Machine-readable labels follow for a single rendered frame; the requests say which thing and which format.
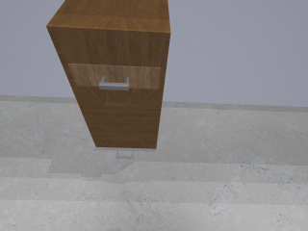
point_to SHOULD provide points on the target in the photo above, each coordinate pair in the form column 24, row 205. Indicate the cabinet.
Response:
column 115, row 32

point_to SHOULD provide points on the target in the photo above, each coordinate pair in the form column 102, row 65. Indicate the drawer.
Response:
column 140, row 77

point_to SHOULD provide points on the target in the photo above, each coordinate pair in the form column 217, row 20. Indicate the handle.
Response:
column 117, row 106
column 113, row 86

